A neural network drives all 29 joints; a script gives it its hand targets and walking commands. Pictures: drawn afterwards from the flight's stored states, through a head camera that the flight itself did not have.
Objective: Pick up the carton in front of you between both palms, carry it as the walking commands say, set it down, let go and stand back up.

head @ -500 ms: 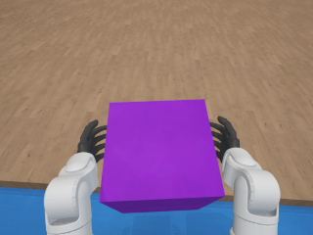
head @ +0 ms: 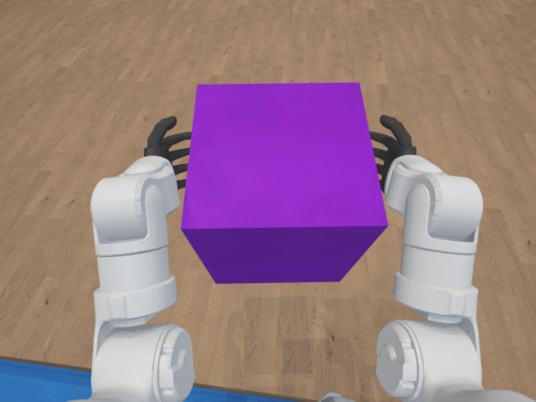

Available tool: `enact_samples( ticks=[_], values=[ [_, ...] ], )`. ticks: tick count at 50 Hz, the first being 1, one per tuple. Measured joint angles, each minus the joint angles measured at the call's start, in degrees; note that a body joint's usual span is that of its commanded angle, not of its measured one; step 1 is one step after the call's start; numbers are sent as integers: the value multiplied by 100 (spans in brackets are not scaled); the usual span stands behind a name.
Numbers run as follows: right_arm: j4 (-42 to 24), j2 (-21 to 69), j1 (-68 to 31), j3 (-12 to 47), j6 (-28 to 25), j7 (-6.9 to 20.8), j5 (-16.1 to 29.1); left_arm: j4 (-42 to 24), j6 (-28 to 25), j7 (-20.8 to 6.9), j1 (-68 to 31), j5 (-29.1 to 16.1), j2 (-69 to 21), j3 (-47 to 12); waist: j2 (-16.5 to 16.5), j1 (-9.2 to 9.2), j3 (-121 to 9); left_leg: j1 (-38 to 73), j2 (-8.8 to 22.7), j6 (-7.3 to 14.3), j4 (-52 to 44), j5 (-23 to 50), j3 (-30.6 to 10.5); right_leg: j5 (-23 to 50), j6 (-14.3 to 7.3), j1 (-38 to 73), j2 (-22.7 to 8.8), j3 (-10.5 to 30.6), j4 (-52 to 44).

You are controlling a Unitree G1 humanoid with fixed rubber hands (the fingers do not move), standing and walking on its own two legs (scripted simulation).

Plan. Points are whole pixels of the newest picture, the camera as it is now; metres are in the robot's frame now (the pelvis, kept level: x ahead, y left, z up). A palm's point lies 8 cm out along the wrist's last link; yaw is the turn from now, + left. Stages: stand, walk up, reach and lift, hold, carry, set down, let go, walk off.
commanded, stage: carry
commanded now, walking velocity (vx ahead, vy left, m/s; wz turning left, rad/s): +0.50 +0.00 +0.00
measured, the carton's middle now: (278, 196) +0.39 +0.01 +0.08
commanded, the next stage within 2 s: none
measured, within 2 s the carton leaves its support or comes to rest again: neither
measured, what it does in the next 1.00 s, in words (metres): climbs: left foot 0.10 m higher, then right foot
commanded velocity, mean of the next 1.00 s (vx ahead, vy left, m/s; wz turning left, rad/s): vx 0.50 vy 0.00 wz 0.00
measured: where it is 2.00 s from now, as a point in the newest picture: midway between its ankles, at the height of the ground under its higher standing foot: (265, 145)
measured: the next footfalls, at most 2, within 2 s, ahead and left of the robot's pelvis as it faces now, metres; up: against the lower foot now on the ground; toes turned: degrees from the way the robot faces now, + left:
left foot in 0.30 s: +0.45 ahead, +0.14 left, +0.10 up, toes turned +5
right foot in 0.76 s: +0.70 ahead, -0.05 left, +0.10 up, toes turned -5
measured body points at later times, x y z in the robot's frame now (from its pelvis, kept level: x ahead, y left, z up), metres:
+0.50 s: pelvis +0.35 +0.07 +0.09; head +0.44 +0.05 +0.53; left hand +0.75 +0.17 +0.20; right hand +0.71 -0.13 +0.20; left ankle +0.41 +0.14 -0.62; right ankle +0.27 -0.04 -0.49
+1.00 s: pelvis +0.67 +0.03 +0.12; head +0.69 +0.03 +0.57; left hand +1.03 +0.20 +0.26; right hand +1.05 -0.10 +0.27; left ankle +0.70 +0.15 -0.56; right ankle +0.66 -0.04 -0.62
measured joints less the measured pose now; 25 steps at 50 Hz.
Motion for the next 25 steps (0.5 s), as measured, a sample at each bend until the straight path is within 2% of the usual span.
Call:
enact_samples(
  ticks=[1, 3, 8, 10, 11, 13, 15, 16, 17, 19, 21, 23, 25],
  values=[
    [-37, 21, 56, -54, 32, -2, -6, 23, -21, 10, 50, 12, -60, 2, 10, 52, 46, -435, -99, 31, 796, 61, -148, -170, 32, 103, 19, 1, -30],
    [-193, 161, 171, -152, 86, -3, -73, -118, -44, 21, 256, -4, -164, 29, -22, 139, 155, -1236, -213, 103, 1782, 233, -213, -315, 105, 379, 24, 49, -266],
    [-934, 538, 598, -137, -162, 77, -192, -942, -229, 26, 779, -115, -342, 51, -101, 278, 384, -3098, -117, 314, 2707, -14, -92, -628, 228, 1132, -77, 178, -752],
    [-1195, 594, 740, -72, -250, 94, -209, -1139, -304, 33, 865, -209, -340, 20, -112, 370, 425, -3697, 38, 372, 2610, -193, -38, -800, 311, 1498, -122, 260, -941],
    [-1273, 614, 784, -43, -287, 95, -208, -1211, -328, 35, 902, -248, -313, -9, -107, 385, 435, -3865, 119, 378, 2203, -118, 8, -858, 357, 1728, -149, 291, -1104],
    [-1315, 631, 850, 32, -346, 96, -223, -1267, -317, 43, 927, -308, -241, -40, -180, 344, 390, -3788, 158, 409, 694, 322, 187, -924, 461, 2197, -272, 345, -1476],
    [-1212, 616, 830, 131, -356, 96, -251, -1279, -263, 46, 956, -331, -178, -18, -237, 117, 279, -3314, -13, 488, -608, 876, 374, -978, 458, 2449, -429, 368, -1334],
    [-1100, 615, 778, 183, -384, 83, -264, -1265, -238, 31, 947, -328, -110, -2, -340, -90, 303, -3059, -142, 508, -820, 1580, 480, -970, 406, 2365, -594, 412, -736],
    [-994, 606, 695, 237, -404, 54, -279, -1235, -230, 5, 923, -333, -37, 20, -381, -274, 327, -2937, -201, 472, -737, 1652, 545, -924, 404, 1976, -593, 662, 437],
    [-808, 567, 571, 308, -418, -50, -267, -1086, -227, -87, 810, -322, 45, 68, -379, -569, 423, -2609, -293, 424, -757, 1251, 561, -866, 346, 1013, -156, 1259, 3075],
    [-728, 511, 569, 355, -378, -90, -118, -1052, -169, -160, 771, -202, -10, 167, -368, -817, 494, -2140, -398, 401, -1161, 1046, 545, -904, 236, 233, 152, 1350, 4695],
    [-716, 461, 594, 354, -368, -134, 17, -1131, -123, -192, 778, -65, -138, 240, -318, -965, 537, -1616, -446, 349, -1775, 1119, 534, -1041, 146, -411, 266, 1211, 5188],
    [-742, 403, 588, 337, -367, -160, 152, -1260, -111, -213, 804, 61, -252, 261, -239, -1054, 562, -1050, -440, 352, -2439, 1202, 507, -1226, 112, -865, 275, 997, 4773]
  ],
)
